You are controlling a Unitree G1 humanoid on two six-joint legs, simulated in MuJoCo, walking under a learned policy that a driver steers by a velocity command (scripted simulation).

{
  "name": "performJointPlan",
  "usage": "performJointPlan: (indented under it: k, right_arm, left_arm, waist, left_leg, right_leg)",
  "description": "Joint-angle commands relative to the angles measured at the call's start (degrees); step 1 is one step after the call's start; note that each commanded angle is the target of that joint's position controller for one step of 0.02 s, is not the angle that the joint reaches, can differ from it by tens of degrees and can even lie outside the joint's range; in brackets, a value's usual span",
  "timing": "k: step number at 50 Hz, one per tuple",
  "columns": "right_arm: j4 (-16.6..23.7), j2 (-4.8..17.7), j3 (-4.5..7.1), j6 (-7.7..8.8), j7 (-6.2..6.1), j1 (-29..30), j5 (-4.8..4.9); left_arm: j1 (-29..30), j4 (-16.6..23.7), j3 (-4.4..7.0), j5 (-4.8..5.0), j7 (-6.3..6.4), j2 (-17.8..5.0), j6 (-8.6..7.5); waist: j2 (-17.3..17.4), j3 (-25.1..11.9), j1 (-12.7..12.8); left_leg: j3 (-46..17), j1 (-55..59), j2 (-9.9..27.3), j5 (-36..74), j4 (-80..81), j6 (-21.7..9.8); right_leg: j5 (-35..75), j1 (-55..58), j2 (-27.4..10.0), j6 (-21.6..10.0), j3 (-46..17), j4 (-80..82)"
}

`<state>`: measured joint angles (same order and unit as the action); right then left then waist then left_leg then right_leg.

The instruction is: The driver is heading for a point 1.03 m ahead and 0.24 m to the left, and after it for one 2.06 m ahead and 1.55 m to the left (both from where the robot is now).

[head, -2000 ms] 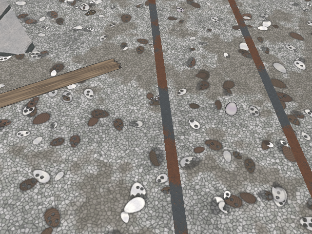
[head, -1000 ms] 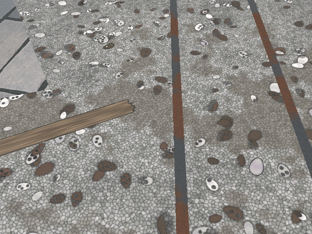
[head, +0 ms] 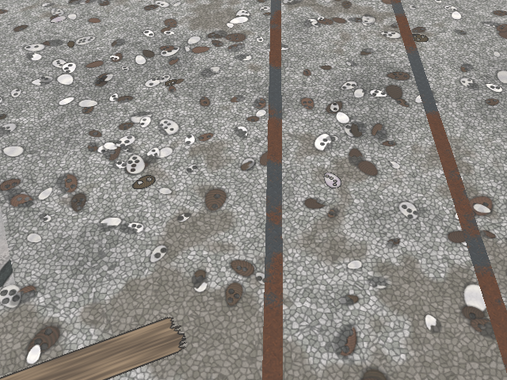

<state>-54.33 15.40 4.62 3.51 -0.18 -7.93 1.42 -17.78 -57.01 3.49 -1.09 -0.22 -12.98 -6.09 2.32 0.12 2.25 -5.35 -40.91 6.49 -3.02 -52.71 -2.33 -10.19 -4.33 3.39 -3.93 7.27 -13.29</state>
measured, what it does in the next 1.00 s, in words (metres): walks ahead, turning left: left foot, then right foot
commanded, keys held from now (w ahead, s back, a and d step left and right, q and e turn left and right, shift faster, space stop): w+q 0.70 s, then w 0.30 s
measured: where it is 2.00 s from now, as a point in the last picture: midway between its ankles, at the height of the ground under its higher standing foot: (173, 209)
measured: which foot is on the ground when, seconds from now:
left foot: up 0.00-0.24, down 0.26-0.76, up 0.78-1.00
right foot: down 0.00-0.28, up 0.30-0.72, down 0.74-1.00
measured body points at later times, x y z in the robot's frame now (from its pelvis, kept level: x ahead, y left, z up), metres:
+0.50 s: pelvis +0.29 +0.08 +0.00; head +0.32 +0.10 +0.45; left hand +0.39 +0.39 -0.11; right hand +0.43 -0.17 -0.12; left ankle +0.28 +0.14 -0.75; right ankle +0.42 -0.09 -0.67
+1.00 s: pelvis +0.58 +0.12 +0.00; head +0.60 +0.13 +0.45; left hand +0.47 +0.38 -0.13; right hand +0.84 -0.03 -0.11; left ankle +0.57 +0.30 -0.68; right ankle +0.62 +0.03 -0.75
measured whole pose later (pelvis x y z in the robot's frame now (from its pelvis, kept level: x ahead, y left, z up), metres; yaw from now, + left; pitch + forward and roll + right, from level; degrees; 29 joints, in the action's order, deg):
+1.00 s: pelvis +0.58 +0.12 +0.00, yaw +29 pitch +2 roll -1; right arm -41.6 16.3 3.7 3.3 -0.1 -10.7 0.5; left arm -19.2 -50.1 3.5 0.0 -1.0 -14.6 -5.8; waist 2.4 0.4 3.3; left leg -2.7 -36.4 4.9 -13.1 -53.7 -1.3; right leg -10.4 -9.6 2.4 -2.4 2.0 -17.7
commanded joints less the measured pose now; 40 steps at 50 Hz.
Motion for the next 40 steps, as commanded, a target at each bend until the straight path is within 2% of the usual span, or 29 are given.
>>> performJointPlan:
  k: [1, 5, 8, 10, 11, 12, 13, 14, 15, 16, 17, 18, 19, 20, 22, 24, 26, 28, 31, 33, 35, 36, 37, 38, 39, 40]
  right_arm:
    - [3.2, 2.0, 0.25, 0.44, 0.75, 2.2, -0.30]
    - [6.5, 0.4, -0.76, 0.42, 2.00, 9.1, -0.38]
    - [9.4, 0.6, -0.92, 0.42, 3.22, 12.0, -0.21]
    - [10.5, 2.3, -0.18, 0.35, 3.94, 10.1, -0.11]
    - [10.3, 3.8, 0.63, 0.20, 4.08, 6.5, -0.06]
    - [8.8, 6.3, 2.00, 0.12, 3.98, -1.0, 0.14]
    - [6.7, 10.4, 4.06, -0.13, 3.11, -10.8, 0.15]
    - [5.8, 16.4, 5.46, -0.47, 1.90, -15.7, 0.19]
    - [6.9, 15.8, 4.56, -0.02, 1.98, -16.4, -0.21]
    - [6.8, 11.6, 3.44, 0.23, 1.80, -15.8, -0.86]
    - [7.4, 8.9, 2.77, 0.63, 1.68, -12.1, -0.58]
    - [8.7, 7.0, 2.14, 0.81, 1.78, -7.3, -0.39]
    - [9.8, 5.4, 1.59, 0.87, 1.68, -4.2, -0.63]
    - [10.5, 5.0, 1.34, 0.84, 1.47, -3.2, -0.93]
    - [10.8, 6.8, 1.73, 0.95, 0.82, -3.8, -0.73]
    - [10.8, 8.9, 2.27, 0.98, -0.02, -5.7, -0.58]
    - [10.8, 9.2, 2.40, 0.63, -0.50, -7.4, -0.30]
    - [10.6, 9.0, 2.38, 0.23, -0.67, -9.3, -0.14]
    - [9.9, 8.7, 2.29, -0.18, -0.73, -12.0, 0.17]
    - [10.0, 8.4, 2.22, -0.53, -1.01, -12.5, 0.16]
    - [10.8, 8.5, 2.28, -0.87, -1.26, -11.5, -0.13]
    - [11.3, 7.1, 1.75, -0.83, -1.18, -10.8, -0.43]
    - [12.2, 4.2, 0.59, -0.53, -0.87, -10.5, -1.02]
    - [12.9, 0.7, -0.46, 0.19, -0.81, -18.9, 0.13]
    - [11.9, 3.6, -0.47, 0.60, -0.69, -20.9, 0.87]
    - [12.1, 8.2, 0.58, 0.54, -0.58, -15.7, 0.99]
  left_arm:
    - [3.0, 3.7, 1.37, 0.19, 1.03, -8.2, -0.91]
    - [-1.8, 2.0, 1.57, 0.68, 1.51, -8.8, -0.07]
    - [-2.8, 1.7, 2.04, 1.21, 1.73, -9.9, 1.38]
    - [-1.0, 2.7, 2.50, 1.50, 2.22, -11.6, 2.19]
    - [-0.3, 3.2, 2.73, 1.55, 2.56, -12.4, 2.65]
    - [0.9, 3.8, 2.78, 1.60, 2.77, -13.0, 3.12]
    - [1.5, 4.7, 2.56, 1.59, 2.91, -12.9, 2.97]
    - [-2.7, 7.0, 0.60, -0.31, 1.94, -6.2, 1.63]
    - [-1.7, 8.9, -0.47, 1.18, 0.82, -4.9, -1.23]
    - [5.6, 10.5, 0.66, 3.49, 0.03, -8.8, -3.07]
    - [8.0, 11.2, 0.60, 3.82, -0.07, -9.0, -3.80]
    - [8.2, 10.6, 0.95, 2.47, 0.43, -9.0, -3.73]
    - [7.6, 10.5, 1.61, 1.38, 0.83, -9.7, -2.99]
    - [6.8, 10.8, 1.85, 1.06, 0.88, -9.5, -2.04]
    - [6.8, 11.7, 1.74, 0.57, 1.12, -8.0, -0.75]
    - [10.9, 13.5, 1.43, 0.17, 1.39, -7.1, -0.25]
    - [15.4, 14.9, 0.95, 0.21, 1.19, -6.0, -0.32]
    - [19.3, 16.2, 0.52, 0.72, 0.68, -5.4, -0.63]
    - [22.7, 18.1, 0.70, 1.54, -0.05, -6.8, -1.13]
    - [22.4, 18.5, 1.19, 1.66, -0.60, -8.6, -1.71]
    - [18.5, 17.9, 1.74, 1.71, -0.82, -9.8, -2.39]
    - [12.7, 16.4, 2.44, 1.22, -0.66, -11.2, -2.68]
    - [4.4, 15.3, 3.13, -0.03, -0.42, -13.6, -2.95]
    - [-3.9, 13.3, 4.62, -0.99, -0.28, -18.8, -2.34]
    - [-5.4, 12.0, 4.05, 0.78, -0.87, -15.5, -1.85]
    - [-2.1, 13.0, 2.76, 1.58, -0.82, -10.8, -1.53]
  waist:
    - [-5.3, 2.6, -1.1]
    - [-4.1, 5.2, 1.6]
    - [-4.5, 5.7, 1.7]
    - [-6.9, 3.0, -0.7]
    - [-8.4, 0.3, -3.0]
    - [-8.5, -3.8, -7.2]
    - [-6.0, -8.9, -12.0]
    - [7.7, -15.2, -8.8]
    - [9.2, -22.7, -7.6]
    - [4.7, -17.3, -10.0]
    - [1.5, -10.8, -8.4]
    - [-2.9, -6.6, -5.4]
    - [-3.0, -4.4, -3.1]
    - [-2.0, -3.7, -1.6]
    - [-1.1, -2.4, -0.6]
    - [-0.5, -1.1, -1.6]
    - [0.6, -0.5, -3.4]
    - [2.0, -0.3, -5.3]
    - [3.0, -0.2, -6.6]
    - [3.6, -0.6, -6.0]
    - [5.4, -1.4, -3.4]
    - [5.2, -4.3, -0.6]
    - [2.0, -11.5, 3.0]
    - [-13.8, -20.6, 1.5]
    - [-20.0, -20.5, 1.6]
    - [-12.5, -11.5, 2.8]
  left_leg:
    - [1.2, 1.1, -0.2, 9.4, 7.9, 0.3]
    - [4.3, -1.2, -1.0, 9.6, 15.0, -0.6]
    - [7.2, -2.9, -2.2, 2.4, 17.3, -2.0]
    - [10.9, 3.5, -5.4, -3.8, 17.5, -3.8]
    - [12.6, 9.2, -7.6, -6.7, 16.9, -5.0]
    - [13.2, 19.3, -9.9, -6.1, 18.9, -6.7]
    - [7.9, 36.0, -8.7, -3.4, 22.1, -9.4]
    - [-17.9, 57.7, 5.8, -4.4, 22.4, -17.6]
    - [-43.6, 67.0, 13.9, -10.7, 33.3, -24.7]
    - [-36.0, 64.5, 11.4, -9.7, 35.2, -20.6]
    - [-27.1, 56.2, 9.1, -6.2, 35.3, -18.0]
    - [-20.8, 46.2, 6.6, -1.3, 36.0, -16.2]
    - [-16.8, 38.7, 4.8, 3.0, 37.4, -15.4]
    - [-15.4, 34.2, 3.7, 4.7, 38.7, -15.3]
    - [-12.5, 29.0, 2.5, 8.3, 40.2, -15.5]
    - [-9.9, 26.4, 1.0, 9.8, 40.8, -14.6]
    - [-7.6, 25.1, -1.4, 7.6, 40.0, -12.4]
    - [-7.4, 24.7, -2.5, 3.8, 39.2, -10.8]
    - [-11.5, 28.2, -0.6, -0.3, 36.4, -10.0]
    - [-15.3, 32.4, 1.0, -1.5, 32.7, -9.4]
    - [-17.7, 34.0, 1.5, 1.1, 28.6, -8.3]
    - [-16.1, 33.4, -0.7, 5.4, 23.4, -6.8]
    - [-12.3, 28.2, -3.7, 3.3, 10.4, -4.9]
    - [-4.7, 9.0, -11.9, -13.9, -10.0, -0.3]
    - [-5.1, -1.2, -10.6, -30.5, -19.2, 0.4]
    - [-6.0, -5.2, -7.8, -26.4, -23.2, 0.4]
  right_leg:
    - [12.7, -3.0, -15.3, -5.3, -3.7, 8.2]
    - [15.9, 4.6, -17.2, -4.6, -0.1, 6.8]
    - [24.9, 11.5, -19.6, -4.2, 1.6, 1.9]
    - [43.9, 12.8, -20.0, -3.0, 3.5, -4.8]
    - [53.6, 12.7, -19.9, -2.3, 4.2, -10.8]
    - [57.3, 10.4, -18.7, -1.1, 5.1, -20.9]
    - [47.9, 0.2, -16.4, 1.2, 5.6, -35.4]
    - [3.6, -23.6, -8.1, 4.6, 4.3, -56.8]
    - [-24.2, -37.1, 0.3, 5.0, -8.4, -68.7]
    - [-20.2, -43.5, -3.6, 3.3, -13.2, -69.8]
    - [-14.8, -44.1, -6.4, 2.2, -12.4, -65.4]
    - [-11.4, -40.2, -8.7, 2.6, -11.9, -60.0]
    - [-9.5, -35.5, -10.1, 3.2, -11.8, -55.9]
    - [-8.6, -32.1, -10.7, 3.9, -11.8, -53.8]
    - [-6.9, -30.5, -10.7, 5.7, -10.6, -48.0]
    - [-0.5, -31.0, -9.7, 7.2, -9.5, -40.0]
    - [7.9, -29.1, -7.7, 7.5, -9.1, -30.0]
    - [14.4, -26.2, -5.5, 7.3, -8.7, -22.0]
    - [15.4, -24.9, -4.2, 6.6, -9.9, -16.6]
    - [11.8, -24.2, -4.0, 5.6, -11.1, -14.2]
    - [7.4, -19.3, -3.6, 3.8, -10.6, -12.5]
    - [8.1, -11.6, -3.9, 2.1, -9.7, -11.1]
    - [7.4, 2.2, -10.9, -1.6, -15.6, -13.4]
    - [-1.8, 24.0, -23.7, -11.1, -39.2, -11.0]
    - [-14.7, 26.2, -27.7, -13.5, -54.2, -4.6]
    - [-20.1, 19.3, -25.4, -10.9, -47.5, -3.5]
